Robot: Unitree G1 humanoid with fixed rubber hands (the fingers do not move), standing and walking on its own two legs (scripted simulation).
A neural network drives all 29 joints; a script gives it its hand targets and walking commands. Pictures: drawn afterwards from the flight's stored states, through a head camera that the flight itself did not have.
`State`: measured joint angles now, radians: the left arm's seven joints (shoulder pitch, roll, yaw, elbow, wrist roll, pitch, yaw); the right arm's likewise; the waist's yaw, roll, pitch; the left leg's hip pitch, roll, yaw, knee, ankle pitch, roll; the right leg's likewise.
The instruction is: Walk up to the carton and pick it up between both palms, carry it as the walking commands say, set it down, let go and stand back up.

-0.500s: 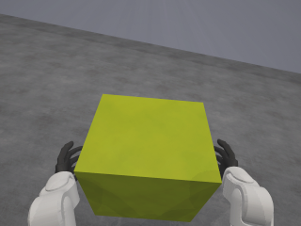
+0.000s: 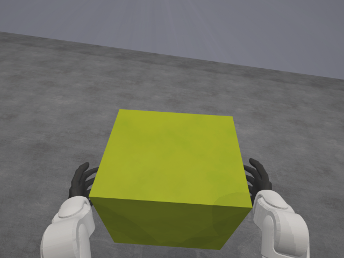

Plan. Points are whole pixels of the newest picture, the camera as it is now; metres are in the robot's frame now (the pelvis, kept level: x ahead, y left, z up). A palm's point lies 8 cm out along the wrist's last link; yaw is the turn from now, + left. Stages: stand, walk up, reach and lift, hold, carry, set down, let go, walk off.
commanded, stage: carry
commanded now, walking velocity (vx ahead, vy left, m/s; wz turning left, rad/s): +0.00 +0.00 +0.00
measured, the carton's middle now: (171, 181) +0.33 +0.00 +0.02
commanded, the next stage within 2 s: none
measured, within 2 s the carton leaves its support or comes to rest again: neither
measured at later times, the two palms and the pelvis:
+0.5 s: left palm (84, 203) +0.25 +0.18 +0.06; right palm (252, 198) +0.26 -0.18 +0.06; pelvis +0.00 +0.00 +0.00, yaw +1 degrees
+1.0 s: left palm (86, 198) +0.27 +0.19 +0.05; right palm (242, 193) +0.29 -0.18 +0.03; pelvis +0.02 -0.01 +0.00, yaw +1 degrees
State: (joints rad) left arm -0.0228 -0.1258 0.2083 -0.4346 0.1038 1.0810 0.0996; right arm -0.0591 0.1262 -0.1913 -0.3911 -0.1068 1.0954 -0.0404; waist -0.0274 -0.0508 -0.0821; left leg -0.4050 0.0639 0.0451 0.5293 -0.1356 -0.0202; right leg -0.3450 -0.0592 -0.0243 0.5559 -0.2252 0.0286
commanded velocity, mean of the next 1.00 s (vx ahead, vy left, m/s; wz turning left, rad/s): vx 0.00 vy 0.00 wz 0.00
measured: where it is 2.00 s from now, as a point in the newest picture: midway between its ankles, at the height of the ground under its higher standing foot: outside the picture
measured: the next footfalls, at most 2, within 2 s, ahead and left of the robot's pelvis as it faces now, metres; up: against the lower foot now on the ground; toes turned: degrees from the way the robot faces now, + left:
none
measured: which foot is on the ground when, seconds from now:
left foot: down 0.00-1.00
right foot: down 0.00-1.00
